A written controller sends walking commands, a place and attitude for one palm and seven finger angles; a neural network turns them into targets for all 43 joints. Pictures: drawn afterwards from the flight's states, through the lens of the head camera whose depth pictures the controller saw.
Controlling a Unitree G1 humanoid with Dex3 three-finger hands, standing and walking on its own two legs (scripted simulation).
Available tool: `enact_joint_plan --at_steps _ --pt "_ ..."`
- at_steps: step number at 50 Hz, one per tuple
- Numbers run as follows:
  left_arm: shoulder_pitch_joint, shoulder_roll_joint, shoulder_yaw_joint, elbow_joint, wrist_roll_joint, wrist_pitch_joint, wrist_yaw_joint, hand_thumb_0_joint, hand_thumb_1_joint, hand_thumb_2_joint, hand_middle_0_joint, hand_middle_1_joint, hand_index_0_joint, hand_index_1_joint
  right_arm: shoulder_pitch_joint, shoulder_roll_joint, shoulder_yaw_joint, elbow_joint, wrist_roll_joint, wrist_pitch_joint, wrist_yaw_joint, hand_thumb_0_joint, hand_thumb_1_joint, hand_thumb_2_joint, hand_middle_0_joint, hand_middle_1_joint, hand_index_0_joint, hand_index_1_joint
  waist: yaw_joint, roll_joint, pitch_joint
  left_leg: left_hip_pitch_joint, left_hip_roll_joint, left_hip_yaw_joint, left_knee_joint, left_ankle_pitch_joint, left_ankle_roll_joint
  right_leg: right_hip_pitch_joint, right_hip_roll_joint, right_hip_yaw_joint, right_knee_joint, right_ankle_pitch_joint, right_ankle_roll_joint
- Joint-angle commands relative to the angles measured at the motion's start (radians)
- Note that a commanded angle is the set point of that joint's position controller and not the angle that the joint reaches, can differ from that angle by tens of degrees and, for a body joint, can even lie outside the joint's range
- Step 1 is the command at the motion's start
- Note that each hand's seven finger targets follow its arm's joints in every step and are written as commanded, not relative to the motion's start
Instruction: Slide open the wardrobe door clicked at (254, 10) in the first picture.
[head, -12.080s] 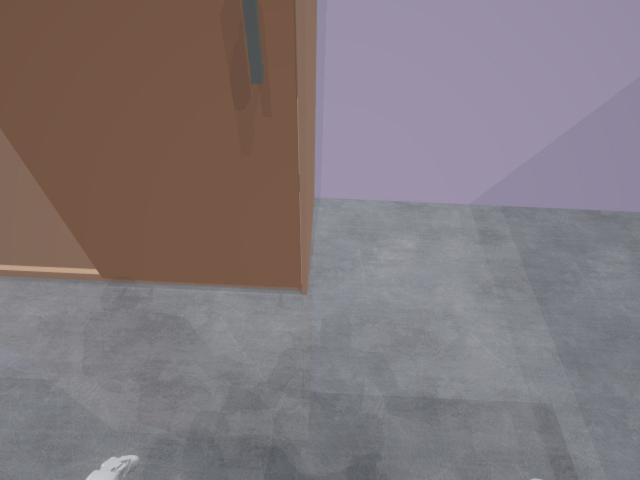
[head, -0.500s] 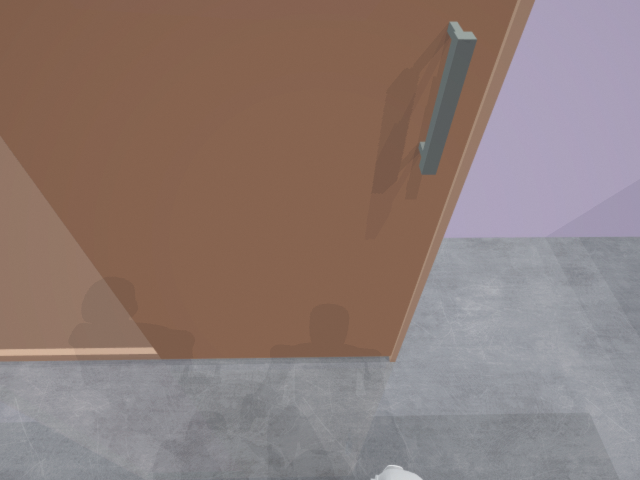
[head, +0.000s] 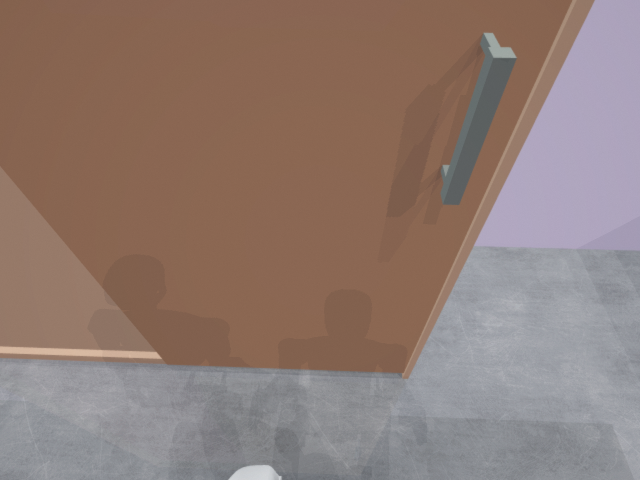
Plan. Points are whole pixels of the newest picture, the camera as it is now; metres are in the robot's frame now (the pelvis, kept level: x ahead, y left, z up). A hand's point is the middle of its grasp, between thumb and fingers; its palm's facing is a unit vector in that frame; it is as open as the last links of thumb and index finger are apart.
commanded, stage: come to a stop and stand still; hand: right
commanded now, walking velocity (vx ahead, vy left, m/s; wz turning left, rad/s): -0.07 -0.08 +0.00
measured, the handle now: (467, 127) +0.48 -0.15 +0.19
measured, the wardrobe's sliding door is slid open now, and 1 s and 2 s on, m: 0.00 0.00 0.00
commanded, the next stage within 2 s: none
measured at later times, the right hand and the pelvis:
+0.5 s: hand out of the picture -0.04 -0.16 -0.15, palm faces +0.11 +0.96 -0.26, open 7.4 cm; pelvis -0.06 +0.03 +0.01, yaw -1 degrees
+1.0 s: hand out of the picture -0.05 -0.17 -0.18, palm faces -0.01 +0.98 -0.21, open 7.4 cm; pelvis -0.08 +0.02 -0.01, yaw +1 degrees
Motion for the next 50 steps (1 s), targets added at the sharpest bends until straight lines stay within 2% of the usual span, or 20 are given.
enact_joint_plan --at_steps 1,3,4,5,6,11,15,23,27,29,30,31,32,37,44,46,47,48,49,50 --pt "0.027 0.174 0.041 -0.051 0.003 0.000 -0.004 0.000 0.900 0.900 -0.200 -0.300 -0.200 -0.300 0.126 -0.033 -0.008 -0.035 -0.002 -0.020 -0.005 0.000 -0.900 -0.900 0.200 0.300 0.200 0.300 -0.019 -0.206 -0.102 0.093 0.011 0.012 -0.202 0.079 0.017 0.069 -0.245 0.174 -0.067 0.527 -0.121" --pt "0.050 0.143 0.039 -0.049 -0.007 0.004 -0.017 0.000 0.900 0.900 -0.200 -0.300 -0.200 -0.300 0.171 -0.066 -0.009 -0.019 -0.006 -0.041 -0.008 0.000 -0.900 -0.900 0.200 0.300 0.200 0.300 -0.038 -0.082 -0.153 0.239 0.042 -0.013 -0.466 0.336 0.014 0.018 -0.144 0.123 0.043 0.258 -0.037" --pt "0.086 0.073 0.028 -0.060 -0.016 0.006 -0.023 0.000 0.900 0.900 -0.200 -0.300 -0.200 -0.300 0.147 -0.146 -0.016 -0.029 -0.018 -0.056 -0.014 0.000 -0.900 -0.900 0.200 0.300 0.200 0.300 -0.022 0.160 -0.160 0.289 0.226 -0.221 -0.523 0.546 0.065 -0.103 -0.029 0.050 0.173 -0.079 0.029" --pt "0.046 0.059 0.021 -0.088 -0.019 0.017 -0.024 0.000 0.900 0.900 -0.200 -0.300 -0.200 -0.300 0.132 -0.190 -0.018 -0.043 -0.011 -0.060 -0.012 0.000 -0.900 -0.900 0.200 0.300 0.200 0.300 -0.037 0.250 -0.121 0.200 0.360 -0.330 -0.539 0.708 0.176 -0.139 0.037 0.077 0.286 -0.363 0.048" --pt "0.058 0.074 0.025 -0.085 -0.016 0.028 -0.025 0.000 0.900 0.900 -0.200 -0.300 -0.200 -0.300 0.112 -0.186 -0.013 -0.055 -0.010 -0.059 -0.010 0.000 -0.900 -0.900 0.200 0.300 0.200 0.300 -0.031 0.157 -0.118 0.149 0.376 -0.273 -0.539 0.710 0.229 -0.109 0.029 0.131 0.369 -0.366 0.046" --pt "0.099 0.111 0.032 -0.039 -0.003 0.047 -0.037 0.000 0.900 0.900 -0.200 -0.300 -0.200 -0.300 0.040 -0.161 -0.024 -0.064 -0.001 -0.058 -0.022 0.000 -0.900 -0.900 0.200 0.300 0.200 0.300 -0.016 0.121 -0.089 0.203 0.293 -0.226 -0.547 0.490 0.195 -0.240 0.033 0.181 0.602 -0.183 0.066" --pt "0.076 0.118 0.029 -0.057 0.002 0.046 -0.045 0.000 0.900 0.900 -0.200 -0.300 -0.200 -0.300 0.108 -0.150 -0.028 -0.049 -0.004 -0.064 -0.025 0.000 -0.900 -0.900 0.200 0.300 0.200 0.300 -0.053 0.156 -0.102 0.277 0.287 -0.250 -0.569 0.365 0.178 -0.283 0.032 0.186 0.572 -0.135 0.087" --pt "0.073 0.089 0.007 -0.067 -0.009 0.026 -0.051 0.000 0.900 0.900 -0.200 -0.300 -0.200 -0.300 0.122 -0.174 -0.033 -0.037 -0.020 -0.054 -0.013 0.000 -0.900 -0.900 0.200 0.300 0.200 0.300 -0.066 0.188 -0.086 0.192 0.261 -0.264 -0.661 0.050 0.180 -0.109 0.042 0.110 0.238 -0.222 0.071" --pt "0.217 0.066 -0.006 -0.015 -0.013 0.004 -0.042 0.000 0.900 0.900 -0.200 -0.300 -0.200 -0.300 0.064 -0.166 -0.029 -0.019 -0.011 -0.046 -0.009 0.000 -0.900 -0.900 0.200 0.300 0.200 0.300 0.001 0.193 -0.114 0.061 0.182 -0.190 -0.647 -0.058 0.116 0.144 0.075 0.058 -0.039 -0.100 0.050" --pt "0.286 0.113 -0.004 0.013 -0.009 -0.015 -0.029 0.000 0.900 0.900 -0.200 -0.300 -0.200 -0.300 0.051 -0.107 -0.008 -0.017 0.004 -0.038 -0.004 0.000 -0.900 -0.900 0.200 0.300 0.200 0.300 0.036 0.005 -0.106 -0.082 0.085 -0.104 -0.484 -0.106 0.049 0.260 -0.014 0.167 -0.213 -0.139 0.031" --pt "0.268 0.175 0.008 0.002 0.002 -0.020 -0.022 0.000 0.900 0.900 -0.200 -0.300 -0.200 -0.300 0.070 -0.040 0.003 -0.019 0.012 -0.034 0.002 0.000 -0.900 -0.900 0.200 0.300 0.200 0.300 0.037 -0.234 -0.046 -0.145 -0.004 -0.016 -0.293 -0.052 0.013 0.154 -0.191 0.422 -0.362 -0.413 -0.022" --pt "0.195 0.206 0.010 -0.032 0.000 -0.012 -0.014 0.000 0.900 0.900 -0.200 -0.300 -0.200 -0.300 0.060 -0.032 0.005 -0.022 0.004 -0.030 0.003 0.000 -0.900 -0.900 0.200 0.300 0.200 0.300 0.021 -0.288 0.051 -0.120 -0.018 -0.002 -0.174 -0.016 0.011 -0.029 -0.285 0.502 -0.458 -0.550 -0.063" --pt "0.133 0.204 0.002 -0.051 0.007 -0.015 -0.013 0.000 0.900 0.900 -0.200 -0.300 -0.200 -0.300 0.060 -0.038 -0.001 -0.014 -0.003 -0.029 0.010 0.000 -0.900 -0.900 0.200 0.300 0.200 0.300 0.005 -0.244 0.089 -0.074 0.000 -0.038 -0.090 0.021 0.014 -0.135 -0.291 0.519 -0.485 -0.575 -0.091" --pt "0.149 0.154 -0.005 -0.024 -0.002 -0.037 0.000 0.000 0.900 0.900 -0.200 -0.300 -0.200 -0.300 0.129 -0.042 -0.008 0.049 -0.012 -0.032 0.033 0.000 -0.900 -0.900 0.200 0.300 0.200 0.300 -0.011 -0.142 0.084 -0.167 -0.010 -0.044 0.113 0.128 -0.004 0.015 -0.184 0.333 -0.398 -0.262 -0.073" --pt "0.252 0.134 0.004 0.029 0.006 -0.037 0.007 0.000 0.900 0.900 -0.200 -0.300 -0.200 -0.300 0.021 -0.012 0.010 0.000 -0.001 -0.039 0.032 0.000 -0.900 -0.900 0.200 0.300 0.200 0.300 0.042 -0.171 0.006 -0.077 0.020 -0.020 -0.143 0.034 -0.007 0.134 -0.219 0.315 -0.285 0.097 -0.132" --pt "0.230 0.133 0.000 0.035 0.005 -0.035 0.004 0.000 0.900 0.900 -0.200 -0.300 -0.200 -0.300 0.066 -0.001 0.016 0.020 0.005 -0.050 0.027 0.000 -0.900 -0.900 0.200 0.300 0.200 0.300 0.020 -0.184 -0.026 0.057 -0.010 0.010 -0.285 0.049 0.002 0.093 -0.194 0.299 -0.218 0.195 -0.121" --pt "0.076 0.199 0.000 -0.009 -0.011 -0.053 -0.010 0.000 0.900 0.900 -0.200 -0.300 -0.200 -0.300 0.219 -0.040 0.034 0.114 0.001 -0.068 -0.018 0.000 -0.900 -0.900 0.200 0.300 0.200 0.300 -0.076 -0.198 -0.057 0.209 0.070 -0.095 -0.320 0.256 0.074 -0.072 -0.167 0.151 0.033 0.261 -0.042" --pt "0.086 0.058 -0.024 -0.065 -0.004 -0.049 -0.027 0.000 0.900 0.900 -0.200 -0.300 -0.200 -0.300 0.270 -0.117 0.016 0.081 -0.006 -0.086 -0.012 0.000 -0.900 -0.900 0.200 0.300 0.200 0.300 -0.080 0.094 -0.058 0.211 0.117 -0.230 -0.498 0.205 0.083 -0.183 0.001 0.091 0.135 -0.149 0.006" --pt "0.157 0.031 -0.032 -0.063 0.000 -0.048 -0.029 0.000 0.900 0.900 -0.200 -0.300 -0.200 -0.300 0.229 -0.117 0.014 0.070 -0.008 -0.098 -0.015 0.000 -0.900 -0.900 0.200 0.300 0.200 0.300 -0.017 0.102 -0.109 0.208 0.222 -0.300 -0.506 0.412 0.156 -0.141 0.030 0.095 0.227 -0.244 0.016" --pt "0.211 0.000 -0.044 -0.048 -0.005 -0.046 -0.030 0.000 0.900 0.900 -0.200 -0.300 -0.200 -0.300 0.189 -0.120 0.021 0.063 -0.009 -0.105 -0.019 0.000 -0.900 -0.900 0.200 0.300 0.200 0.300 0.006 0.061 -0.175 0.255 0.217 -0.243 -0.485 0.531 0.195 -0.108 0.038 0.099 0.239 -0.266 0.019"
